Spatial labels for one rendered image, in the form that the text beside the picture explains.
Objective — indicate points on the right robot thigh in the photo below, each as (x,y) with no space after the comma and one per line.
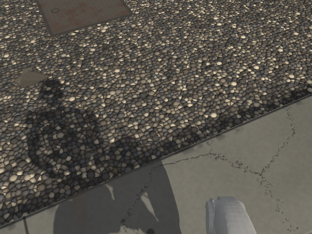
(226,215)

